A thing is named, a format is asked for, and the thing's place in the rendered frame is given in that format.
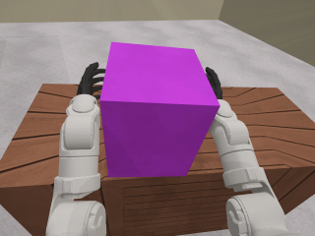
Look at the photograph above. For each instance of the robot right forearm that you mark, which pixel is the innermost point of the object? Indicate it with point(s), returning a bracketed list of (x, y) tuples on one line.
[(241, 171)]

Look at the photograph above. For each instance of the robot left hand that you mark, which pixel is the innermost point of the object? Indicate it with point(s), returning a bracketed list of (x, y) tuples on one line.
[(88, 80)]

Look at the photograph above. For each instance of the pedestal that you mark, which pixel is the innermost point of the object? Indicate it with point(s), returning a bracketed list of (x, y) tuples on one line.
[(281, 134)]

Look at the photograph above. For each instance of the carton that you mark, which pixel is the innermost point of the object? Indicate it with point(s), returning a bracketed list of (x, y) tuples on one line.
[(157, 106)]

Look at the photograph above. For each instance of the robot right hand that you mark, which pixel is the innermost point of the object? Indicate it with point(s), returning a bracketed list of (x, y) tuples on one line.
[(214, 82)]

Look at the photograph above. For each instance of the robot left forearm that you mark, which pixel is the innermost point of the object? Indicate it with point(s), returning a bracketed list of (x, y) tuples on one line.
[(78, 151)]

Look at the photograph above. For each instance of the left robot upper arm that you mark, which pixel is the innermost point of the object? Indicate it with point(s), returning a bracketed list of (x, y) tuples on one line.
[(77, 218)]

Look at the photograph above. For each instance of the right robot upper arm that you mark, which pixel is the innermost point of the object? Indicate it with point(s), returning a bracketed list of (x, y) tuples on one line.
[(257, 214)]

